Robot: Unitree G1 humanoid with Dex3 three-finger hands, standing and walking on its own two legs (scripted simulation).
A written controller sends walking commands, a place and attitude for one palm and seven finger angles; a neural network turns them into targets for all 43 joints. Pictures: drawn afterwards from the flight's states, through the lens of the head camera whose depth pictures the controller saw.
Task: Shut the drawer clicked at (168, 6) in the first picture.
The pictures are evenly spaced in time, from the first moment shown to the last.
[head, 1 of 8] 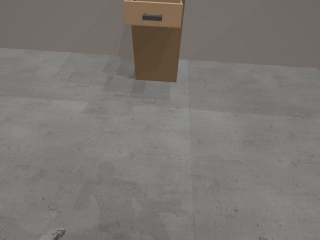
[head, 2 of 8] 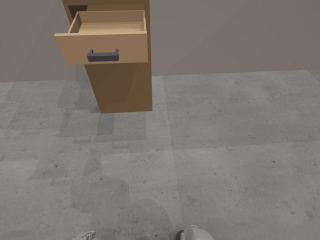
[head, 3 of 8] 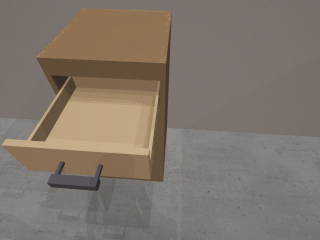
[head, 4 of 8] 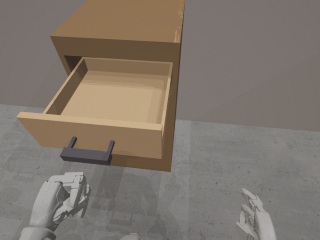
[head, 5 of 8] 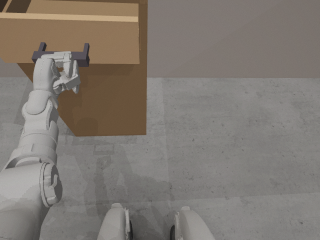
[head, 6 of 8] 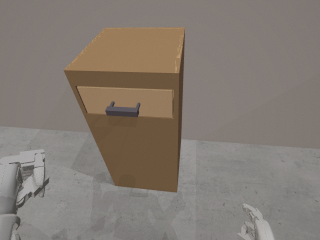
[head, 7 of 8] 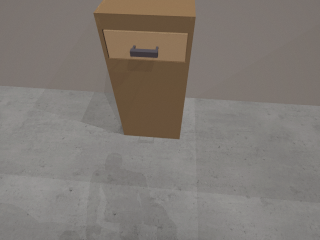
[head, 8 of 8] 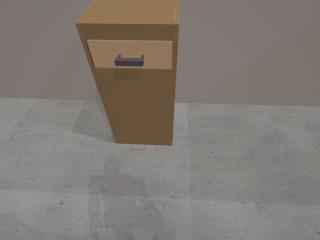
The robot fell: no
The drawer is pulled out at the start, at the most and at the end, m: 0.30 0.30 0.00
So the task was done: yes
